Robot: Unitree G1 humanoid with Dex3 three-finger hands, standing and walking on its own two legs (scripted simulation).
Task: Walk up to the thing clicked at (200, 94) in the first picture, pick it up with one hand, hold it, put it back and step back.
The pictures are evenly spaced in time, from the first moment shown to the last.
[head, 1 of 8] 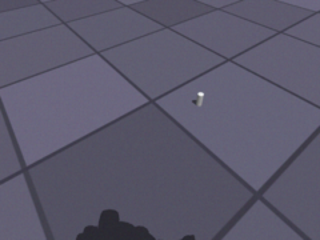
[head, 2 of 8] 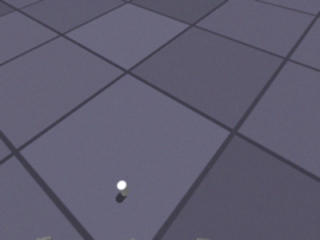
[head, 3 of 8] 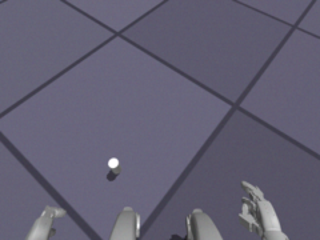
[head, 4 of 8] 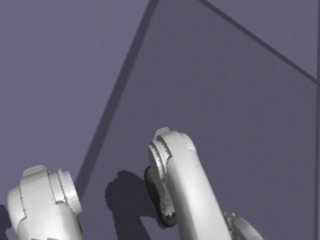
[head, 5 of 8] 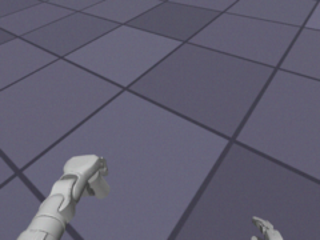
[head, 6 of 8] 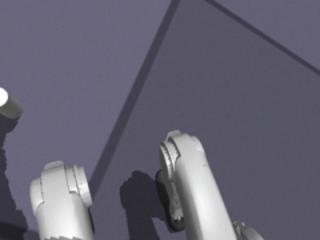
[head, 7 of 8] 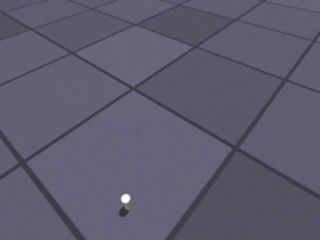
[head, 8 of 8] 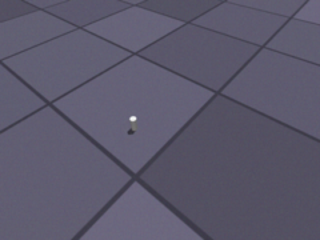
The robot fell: no
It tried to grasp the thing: yes
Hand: left
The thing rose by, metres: 0.64
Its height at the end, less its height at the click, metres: +0.00
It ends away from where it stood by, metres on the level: 0.01
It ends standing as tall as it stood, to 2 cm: yes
